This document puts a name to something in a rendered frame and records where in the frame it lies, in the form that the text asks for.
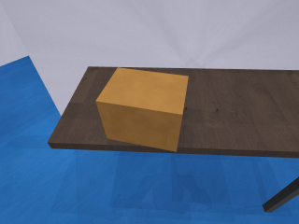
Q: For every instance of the table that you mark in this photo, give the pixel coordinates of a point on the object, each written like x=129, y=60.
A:
x=228, y=112

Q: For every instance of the carton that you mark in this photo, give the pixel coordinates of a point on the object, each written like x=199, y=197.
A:
x=143, y=107

